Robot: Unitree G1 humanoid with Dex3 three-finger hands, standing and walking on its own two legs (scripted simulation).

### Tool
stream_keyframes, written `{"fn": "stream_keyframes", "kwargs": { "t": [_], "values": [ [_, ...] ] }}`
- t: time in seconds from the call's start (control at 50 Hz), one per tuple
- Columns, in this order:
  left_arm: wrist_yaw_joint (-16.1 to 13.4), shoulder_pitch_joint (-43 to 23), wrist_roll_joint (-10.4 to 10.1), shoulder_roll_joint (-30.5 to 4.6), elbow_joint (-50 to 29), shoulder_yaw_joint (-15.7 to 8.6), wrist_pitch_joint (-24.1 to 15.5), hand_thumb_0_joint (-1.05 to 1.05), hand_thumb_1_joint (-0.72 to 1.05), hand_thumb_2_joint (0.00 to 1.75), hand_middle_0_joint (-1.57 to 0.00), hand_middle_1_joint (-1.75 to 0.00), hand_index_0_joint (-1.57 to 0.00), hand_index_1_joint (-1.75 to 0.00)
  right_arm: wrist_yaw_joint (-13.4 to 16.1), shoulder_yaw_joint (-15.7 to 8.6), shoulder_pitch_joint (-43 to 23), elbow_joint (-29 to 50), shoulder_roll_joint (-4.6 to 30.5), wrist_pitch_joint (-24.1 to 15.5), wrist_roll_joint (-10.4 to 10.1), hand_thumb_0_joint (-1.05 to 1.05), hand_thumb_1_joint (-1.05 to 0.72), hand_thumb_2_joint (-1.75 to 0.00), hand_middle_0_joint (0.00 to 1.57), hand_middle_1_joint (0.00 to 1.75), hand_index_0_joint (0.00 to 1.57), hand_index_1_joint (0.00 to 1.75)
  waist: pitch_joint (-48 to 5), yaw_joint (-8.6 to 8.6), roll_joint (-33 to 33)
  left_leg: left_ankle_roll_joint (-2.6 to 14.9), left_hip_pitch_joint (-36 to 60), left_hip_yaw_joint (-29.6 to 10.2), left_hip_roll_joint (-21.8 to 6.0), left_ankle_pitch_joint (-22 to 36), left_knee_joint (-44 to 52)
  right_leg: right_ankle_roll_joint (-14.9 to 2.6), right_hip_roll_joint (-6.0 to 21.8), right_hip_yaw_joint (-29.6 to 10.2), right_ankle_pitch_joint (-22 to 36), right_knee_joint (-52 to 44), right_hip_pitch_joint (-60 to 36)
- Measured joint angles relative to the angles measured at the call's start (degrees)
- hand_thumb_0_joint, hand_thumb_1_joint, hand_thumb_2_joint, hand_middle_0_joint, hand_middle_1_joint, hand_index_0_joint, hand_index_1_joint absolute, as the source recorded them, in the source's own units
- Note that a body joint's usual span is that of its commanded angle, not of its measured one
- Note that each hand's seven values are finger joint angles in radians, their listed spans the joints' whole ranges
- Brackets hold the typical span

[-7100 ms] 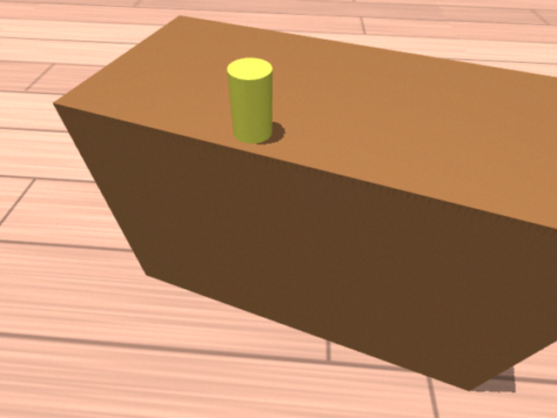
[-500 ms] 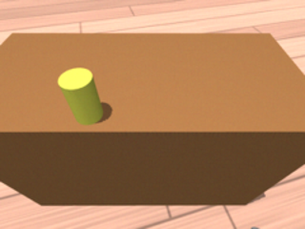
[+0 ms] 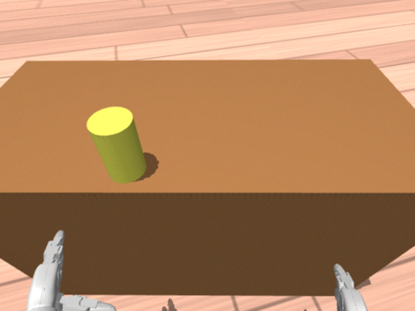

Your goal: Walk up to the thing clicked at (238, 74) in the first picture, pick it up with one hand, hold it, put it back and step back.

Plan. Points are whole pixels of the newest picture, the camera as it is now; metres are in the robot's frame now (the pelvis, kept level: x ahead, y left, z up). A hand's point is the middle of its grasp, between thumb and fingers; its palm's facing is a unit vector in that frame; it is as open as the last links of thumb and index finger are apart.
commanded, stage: rise first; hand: left
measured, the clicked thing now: (119, 146) +0.42 +0.21 +0.09
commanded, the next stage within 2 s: go down in 1.44 s
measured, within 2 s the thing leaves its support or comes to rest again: neither
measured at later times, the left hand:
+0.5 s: hand (55, 264) +0.18 +0.24 +0.10, palm faces +0.28 -0.86 -0.42, open 17.5 cm
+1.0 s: hand (26, 254) +0.16 +0.23 +0.17, palm faces +0.35 -0.83 -0.44, open 17.6 cm
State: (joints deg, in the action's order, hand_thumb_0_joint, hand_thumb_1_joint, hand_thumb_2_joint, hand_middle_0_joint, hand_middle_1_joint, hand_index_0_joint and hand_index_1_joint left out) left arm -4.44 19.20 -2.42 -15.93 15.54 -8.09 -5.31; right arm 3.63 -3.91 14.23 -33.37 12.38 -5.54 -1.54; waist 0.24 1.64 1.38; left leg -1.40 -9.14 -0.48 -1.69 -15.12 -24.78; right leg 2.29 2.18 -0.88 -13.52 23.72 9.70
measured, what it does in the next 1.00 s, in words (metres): stands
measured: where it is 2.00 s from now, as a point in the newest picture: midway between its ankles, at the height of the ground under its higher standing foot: outside the picture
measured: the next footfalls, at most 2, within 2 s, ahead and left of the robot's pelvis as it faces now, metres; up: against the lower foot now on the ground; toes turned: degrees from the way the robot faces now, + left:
none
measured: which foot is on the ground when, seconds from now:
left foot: down 0.00-1.00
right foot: down 0.00-1.00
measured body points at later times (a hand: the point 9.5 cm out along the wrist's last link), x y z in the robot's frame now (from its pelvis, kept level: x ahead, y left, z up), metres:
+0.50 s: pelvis -0.01 -0.01 +0.00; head -0.01 -0.03 +0.45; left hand +0.16 +0.28 +0.12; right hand +0.16 -0.27 -0.09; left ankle -0.02 +0.13 -0.74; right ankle -0.01 -0.15 -0.74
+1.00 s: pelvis -0.02 -0.01 +0.00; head -0.03 -0.03 +0.45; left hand +0.14 +0.28 +0.19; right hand +0.15 -0.27 -0.09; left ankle -0.02 +0.13 -0.74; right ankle -0.01 -0.15 -0.74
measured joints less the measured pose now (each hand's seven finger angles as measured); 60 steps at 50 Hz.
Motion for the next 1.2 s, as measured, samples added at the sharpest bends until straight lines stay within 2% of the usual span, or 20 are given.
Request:
{"fn": "stream_keyframes", "kwargs": {
  "t": [0.2,0.44,0.74,1.2],
  "values": [
    [2.00,6.07,-0.20,-0.57,-16.07,-1.41,-1.27,-0.01,-0.50,0.01,-0.05,-0.04,-0.06,-0.04,-1.19,-2.81,1.08,0.31,0.67,0.27,0.34,0.00,0.47,-0.02,0.06,0.05,0.06,0.05,0.12,0.43,1.01,0.04,2.00,-0.15,0.13,-0.77,-0.16,0.08,0.16,0.21,-0.84,0.15,-2.09],
    [3.33,8.66,-0.10,-2.22,-26.42,-4.95,-4.91,-0.01,-0.53,0.00,-0.06,-0.04,-0.06,-0.04,-1.58,-4.52,0.14,-1.71,0.90,0.36,1.01,0.00,0.49,-0.02,0.06,0.05,0.05,0.05,2.10,0.95,2.26,-0.26,2.20,-0.99,-0.02,-0.04,-0.30,-0.27,0.00,1.02,-0.63,0.72,-2.42],
    [3.92,8.41,-0.32,-3.42,-32.59,-8.71,-9.66,-0.02,-0.54,0.00,-0.06,-0.04,-0.06,-0.04,-1.62,-5.15,-0.99,-4.56,0.37,-1.45,0.95,0.00,0.50,-0.02,0.06,0.05,0.05,0.05,2.37,1.64,2.10,-0.37,1.78,-1.68,0.29,0.95,-0.65,-0.41,0.29,1.64,-0.22,1.67,-2.03],
    [4.14,5.30,-0.44,-4.30,-36.93,-11.72,-14.25,-0.02,-0.58,0.05,-0.06,-0.05,-0.06,-0.06,-2.01,-5.92,0.46,-2.63,0.08,-3.68,0.52,-0.01,0.50,-0.04,0.06,0.05,0.05,0.05,2.64,1.49,1.72,-0.07,2.13,-1.24,0.54,1.44,-0.60,-0.12,0.54,1.20,0.46,1.48,-2.31]
  ]
}}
